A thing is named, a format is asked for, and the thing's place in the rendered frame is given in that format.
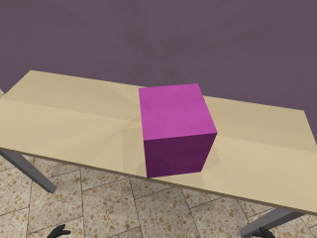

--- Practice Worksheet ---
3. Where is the right robot hand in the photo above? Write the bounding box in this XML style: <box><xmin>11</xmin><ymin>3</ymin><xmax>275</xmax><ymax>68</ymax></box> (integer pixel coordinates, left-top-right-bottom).
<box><xmin>253</xmin><ymin>227</ymin><xmax>275</xmax><ymax>238</ymax></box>

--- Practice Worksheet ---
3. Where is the table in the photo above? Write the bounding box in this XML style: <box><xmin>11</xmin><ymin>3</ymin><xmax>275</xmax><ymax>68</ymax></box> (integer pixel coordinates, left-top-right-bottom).
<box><xmin>0</xmin><ymin>69</ymin><xmax>317</xmax><ymax>238</ymax></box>

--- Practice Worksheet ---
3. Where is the left robot hand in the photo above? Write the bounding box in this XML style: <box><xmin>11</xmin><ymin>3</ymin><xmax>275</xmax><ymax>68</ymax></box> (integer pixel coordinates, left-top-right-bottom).
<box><xmin>47</xmin><ymin>224</ymin><xmax>71</xmax><ymax>238</ymax></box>

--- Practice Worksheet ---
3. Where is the carton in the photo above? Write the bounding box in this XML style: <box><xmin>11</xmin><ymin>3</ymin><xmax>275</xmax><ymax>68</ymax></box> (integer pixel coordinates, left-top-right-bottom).
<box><xmin>139</xmin><ymin>83</ymin><xmax>218</xmax><ymax>179</ymax></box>

